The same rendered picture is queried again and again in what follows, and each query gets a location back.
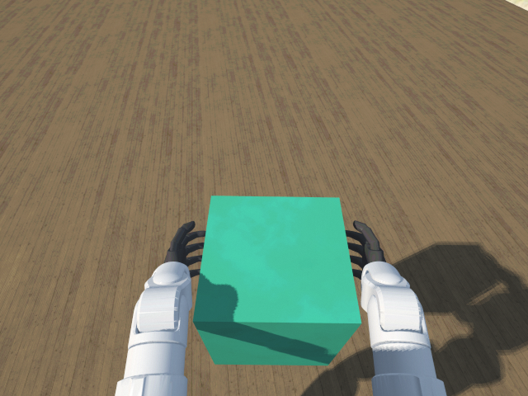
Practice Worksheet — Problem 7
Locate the carton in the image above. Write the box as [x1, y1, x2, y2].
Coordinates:
[193, 196, 361, 365]

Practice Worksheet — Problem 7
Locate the left robot hand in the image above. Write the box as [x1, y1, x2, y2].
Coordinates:
[164, 221, 206, 278]

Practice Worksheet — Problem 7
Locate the robot right forearm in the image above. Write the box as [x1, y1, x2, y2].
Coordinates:
[361, 262, 447, 396]

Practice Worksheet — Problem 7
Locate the robot left forearm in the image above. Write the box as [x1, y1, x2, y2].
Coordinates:
[115, 262, 192, 396]

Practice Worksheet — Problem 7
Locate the right robot hand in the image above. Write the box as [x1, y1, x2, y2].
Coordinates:
[345, 220, 386, 280]

